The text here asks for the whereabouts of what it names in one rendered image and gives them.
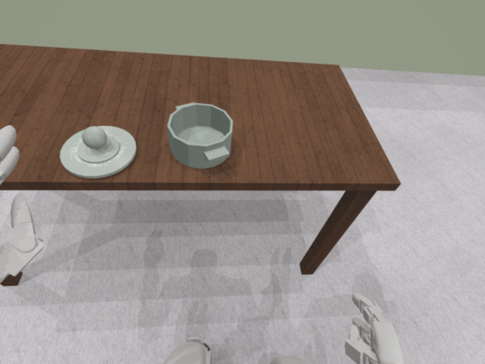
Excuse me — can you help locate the left robot hand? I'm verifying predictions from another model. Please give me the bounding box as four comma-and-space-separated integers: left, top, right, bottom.
0, 125, 44, 283

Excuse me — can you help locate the pot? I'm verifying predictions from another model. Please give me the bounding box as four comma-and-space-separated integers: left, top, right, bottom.
167, 102, 233, 169

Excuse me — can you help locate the knob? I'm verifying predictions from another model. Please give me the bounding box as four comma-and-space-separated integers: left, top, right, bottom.
82, 126, 107, 149

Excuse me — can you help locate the left robot thigh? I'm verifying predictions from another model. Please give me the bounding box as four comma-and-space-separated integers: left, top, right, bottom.
164, 342, 211, 364

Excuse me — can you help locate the table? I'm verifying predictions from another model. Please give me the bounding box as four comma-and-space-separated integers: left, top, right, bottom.
0, 44, 401, 286

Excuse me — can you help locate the left robot shin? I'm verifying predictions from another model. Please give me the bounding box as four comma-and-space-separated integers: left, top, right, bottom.
186, 337, 205, 346

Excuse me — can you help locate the right robot hand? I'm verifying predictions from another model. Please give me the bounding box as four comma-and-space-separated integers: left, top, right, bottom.
345, 292, 405, 364

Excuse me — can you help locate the lid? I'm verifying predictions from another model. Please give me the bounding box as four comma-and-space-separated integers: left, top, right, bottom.
60, 126, 136, 178

